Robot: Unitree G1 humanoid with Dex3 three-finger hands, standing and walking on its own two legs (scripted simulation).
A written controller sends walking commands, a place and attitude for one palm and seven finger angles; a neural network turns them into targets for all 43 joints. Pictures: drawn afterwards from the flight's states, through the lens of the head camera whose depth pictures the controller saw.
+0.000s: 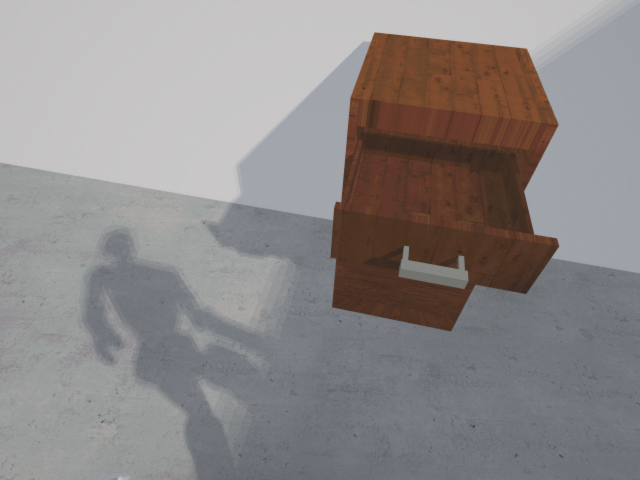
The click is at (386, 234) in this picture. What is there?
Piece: drawer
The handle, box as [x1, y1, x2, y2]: [398, 246, 467, 288]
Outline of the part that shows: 404,246 398,276 464,288 467,282 467,271 464,269 463,256 459,255 457,258 457,269 408,260 408,246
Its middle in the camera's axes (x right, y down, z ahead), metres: +0.21 +0.05 +0.72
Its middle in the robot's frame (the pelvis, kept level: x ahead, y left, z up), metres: +0.51 -0.18 -0.07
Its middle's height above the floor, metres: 0.70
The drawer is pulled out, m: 0.30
